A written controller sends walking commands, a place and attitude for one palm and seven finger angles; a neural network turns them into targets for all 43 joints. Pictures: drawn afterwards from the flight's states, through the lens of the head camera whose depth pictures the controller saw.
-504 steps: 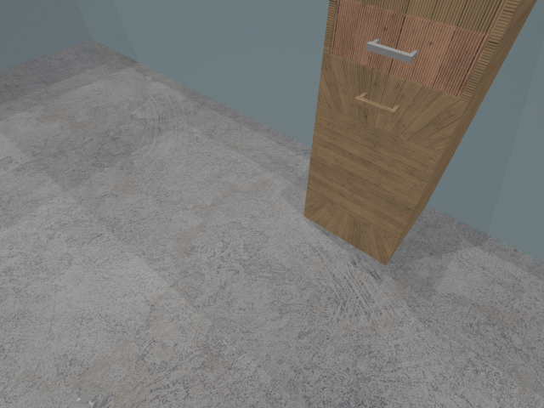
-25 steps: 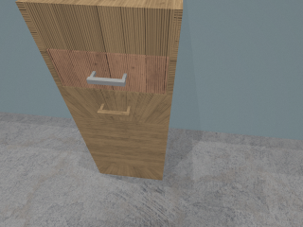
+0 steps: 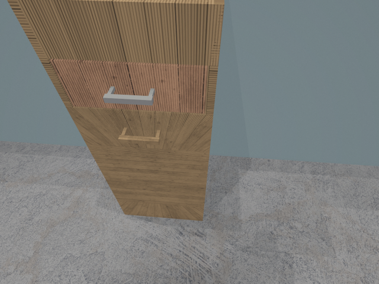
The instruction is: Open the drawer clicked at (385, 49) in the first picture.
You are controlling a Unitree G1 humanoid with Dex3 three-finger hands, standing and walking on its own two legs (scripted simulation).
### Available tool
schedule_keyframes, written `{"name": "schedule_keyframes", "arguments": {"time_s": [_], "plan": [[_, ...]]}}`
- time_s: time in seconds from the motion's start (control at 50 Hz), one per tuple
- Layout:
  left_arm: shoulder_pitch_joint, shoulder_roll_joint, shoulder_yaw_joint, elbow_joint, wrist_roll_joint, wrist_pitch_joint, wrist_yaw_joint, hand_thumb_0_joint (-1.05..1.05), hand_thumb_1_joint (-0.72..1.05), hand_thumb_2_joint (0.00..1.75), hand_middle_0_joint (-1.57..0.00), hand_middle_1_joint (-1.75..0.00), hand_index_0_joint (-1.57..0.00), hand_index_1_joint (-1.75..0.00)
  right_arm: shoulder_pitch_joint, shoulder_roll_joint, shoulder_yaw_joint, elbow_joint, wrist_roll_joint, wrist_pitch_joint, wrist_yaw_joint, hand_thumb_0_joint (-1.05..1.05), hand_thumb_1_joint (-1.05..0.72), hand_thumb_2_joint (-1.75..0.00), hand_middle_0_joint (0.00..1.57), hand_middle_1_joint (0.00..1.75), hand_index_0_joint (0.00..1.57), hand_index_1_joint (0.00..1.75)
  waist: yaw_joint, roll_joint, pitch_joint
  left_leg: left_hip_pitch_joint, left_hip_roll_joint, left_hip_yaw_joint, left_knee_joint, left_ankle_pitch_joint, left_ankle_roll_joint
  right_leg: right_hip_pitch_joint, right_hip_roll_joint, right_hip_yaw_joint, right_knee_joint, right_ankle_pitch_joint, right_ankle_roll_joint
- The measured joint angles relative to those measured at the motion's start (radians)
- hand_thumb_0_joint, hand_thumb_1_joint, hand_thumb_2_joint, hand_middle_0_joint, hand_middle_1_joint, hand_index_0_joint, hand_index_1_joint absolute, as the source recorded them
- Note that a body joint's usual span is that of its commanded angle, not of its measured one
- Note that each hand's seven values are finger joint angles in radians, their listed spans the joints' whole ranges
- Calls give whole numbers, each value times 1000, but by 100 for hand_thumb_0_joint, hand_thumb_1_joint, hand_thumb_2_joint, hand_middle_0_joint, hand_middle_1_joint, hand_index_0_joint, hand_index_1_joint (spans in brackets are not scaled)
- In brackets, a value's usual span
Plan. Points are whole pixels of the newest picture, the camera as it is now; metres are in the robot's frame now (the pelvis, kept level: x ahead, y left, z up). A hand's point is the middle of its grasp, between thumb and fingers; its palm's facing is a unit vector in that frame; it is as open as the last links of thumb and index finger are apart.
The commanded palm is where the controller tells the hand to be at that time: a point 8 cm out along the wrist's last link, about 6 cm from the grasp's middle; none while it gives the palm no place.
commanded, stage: look again from close up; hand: left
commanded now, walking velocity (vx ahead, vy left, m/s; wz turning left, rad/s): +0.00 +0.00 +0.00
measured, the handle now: (130, 95) +0.53 +0.19 +0.10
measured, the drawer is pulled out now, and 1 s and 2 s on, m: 0.00 0.00 0.00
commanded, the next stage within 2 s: raise the hand with hooked fingers in 0.36 s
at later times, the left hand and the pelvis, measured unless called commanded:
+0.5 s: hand out of the picture -0.02 +0.23 -0.17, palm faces -0.02 -0.98 -0.21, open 7.4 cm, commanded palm +0.08 +0.27 -0.06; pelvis -0.02 +0.05 +0.00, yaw +0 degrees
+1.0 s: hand (51, 278) +0.13 +0.28 -0.02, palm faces +0.04 -0.11 -0.99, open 9.2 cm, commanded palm +0.13 +0.28 +0.05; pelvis -0.03 +0.03 -0.04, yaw +1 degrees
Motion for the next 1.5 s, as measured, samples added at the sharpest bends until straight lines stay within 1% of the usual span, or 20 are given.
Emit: {"name": "schedule_keyframes", "arguments": {"time_s": [0.08,0.2,0.48,0.5,0.52,0.56,0.58,0.62,0.66,0.7,0.74,0.76,0.82,0.9,0.96,1.02,1.12,1.2,1.34,1.5], "plan": [[8,6,-7,-6,-5,26,-6,0,90,90,-20,-30,-20,-30,0,-6,-6,-39,-3,-10,0,1,-92,-90,19,30,20,30,-18,8,-12,24,-13,-4,-57,38,7,-16,-2,-6,64,-32,11],[-13,25,-9,-18,-3,45,-18,0,91,90,-20,-30,-20,-30,16,3,6,-42,-12,-7,3,0,-94,-90,19,30,20,30,-2,-15,-40,26,-50,12,-80,56,33,-25,-40,8,63,-21,38],[-3,49,-12,-9,0,44,-19,0,91,90,-20,-30,-20,-30,66,13,27,1,-8,-15,15,0,-92,-90,20,30,20,30,-1,-30,-37,23,-85,27,-139,103,68,-35,-74,21,22,17,74],[43,54,-22,-160,35,106,-15,0,91,90,-20,-30,-20,-30,81,10,36,-40,8,-21,10,0,-92,-90,20,30,20,30,4,-30,-27,16,-83,32,-126,97,69,-44,-73,26,33,16,74],[101,67,-35,-349,73,126,1,1,90,90,-21,-30,-20,-30,105,5,44,-83,20,-62,-7,1,-92,-90,20,30,20,30,14,-35,-23,11,-85,41,-119,93,70,-62,-76,33,63,4,58],[182,102,-64,-667,128,123,75,1,89,89,-21,-31,-20,-31,133,-4,41,-146,42,-162,-37,1,-92,-90,20,30,20,30,19,-42,-41,-10,-100,55,-104,87,69,-112,-88,44,134,-42,39],[191,118,-75,-783,167,121,109,1,88,89,-21,-31,-21,-31,133,-12,36,-176,46,-198,-45,1,-92,-90,20,30,20,30,10,-37,-48,-27,-108,54,-86,82,72,-129,-88,53,156,-41,35],[163,144,-87,-932,296,108,173,1,86,88,-21,-33,-21,-33,107,-41,28,-236,30,-228,-46,1,-92,-90,20,30,20,30,-11,-9,-72,-75,-113,47,-36,67,76,-170,-89,55,199,-58,42],[107,171,-74,-1000,462,83,233,1,83,87,-21,-35,-21,-34,58,-62,15,-300,8,-207,-30,1,-92,-90,20,30,20,30,-20,16,-106,-130,-106,53,13,49,75,-222,-79,66,235,-70,47],[72,190,-50,-1033,634,64,289,1,80,85,-21,-37,-21,-37,0,-71,0,-367,-14,-157,-1,1,-92,-90,20,30,20,30,-15,26,-140,-181,-92,73,55,31,74,-279,-65,88,274,-77,47],[73,196,-35,-1061,774,53,321,1,76,84,-21,-39,-21,-39,-59,-74,-11,-434,-27,-91,35,1,-91,-90,20,30,20,30,-4,25,-160,-219,-77,94,90,14,73,-325,-50,109,308,-80,49],[85,195,-37,-1076,828,50,326,0,74,83,-21,-40,-21,-40,-85,-76,-15,-466,-30,-58,52,1,-91,-90,20,30,20,30,4,23,-164,-231,-71,101,103,7,73,-340,-45,116,321,-83,50],[146,189,-65,-1118,942,35,322,0,68,80,-22,-45,-21,-44,-137,-87,-23,-543,-35,19,83,1,-91,-90,20,30,20,30,36,8,-162,-257,-62,104,134,-8,70,-367,-37,119,350,-96,51],[214,223,-79,-1161,1033,5,326,0,58,76,-23,-50,-23,-50,-162,-95,-29,-598,-59,77,84,1,-91,-90,20,30,20,30,91,-19,-151,-287,-55,75,176,-27,58,-380,-32,88,376,-116,44],[198,275,-54,-1196,1045,-18,333,0,50,73,-25,-55,-25,-55,-176,-94,-24,-605,-74,97,72,1,-91,-90,19,30,20,30,121,-21,-136,-301,-52,39,216,-46,48,-373,-29,52,394,-136,35],[127,307,-22,-1212,1016,-25,325,0,43,70,-26,-60,-26,-59,-193,-82,-9,-586,-73,103,60,1,-91,-90,19,30,20,30,128,-4,-123,-293,-51,7,237,-60,40,-347,-27,21,394,-148,29],[23,305,-5,-1224,952,40,241,0,31,65,-27,-67,-27,-67,-193,-37,30,-548,-50,122,51,1,-91,-90,20,30,20,30,110,33,-115,-219,-50,-1,176,-46,33,-271,-23,16,327,-132,25],[19,313,-8,-1264,918,66,154,0,22,61,-27,-73,-27,-73,-152,-18,61,-535,-35,131,46,1,-91,-90,20,30,20,30,93,49,-112,-137,-49,17,73,-14,31,-202,-20,38,238,-98,24],[25,369,20,-1331,884,41,90,0,6,54,-28,-83,-28,-83,-89,-60,50,-502,-23,138,35,1,-91,-90,20,30,20,30,82,63,-81,-44,-52,25,-49,31,28,-117,-21,49,127,-57,25],[-91,403,53,-1325,834,49,33,0,-12,46,-30,-95,-30,-95,-91,-123,-2,-457,-5,137,16,1,-91,-90,20,30,20,30,84,70,-53,10,-66,5,-112,60,31,-56,-32,31,66,-37,28]]}}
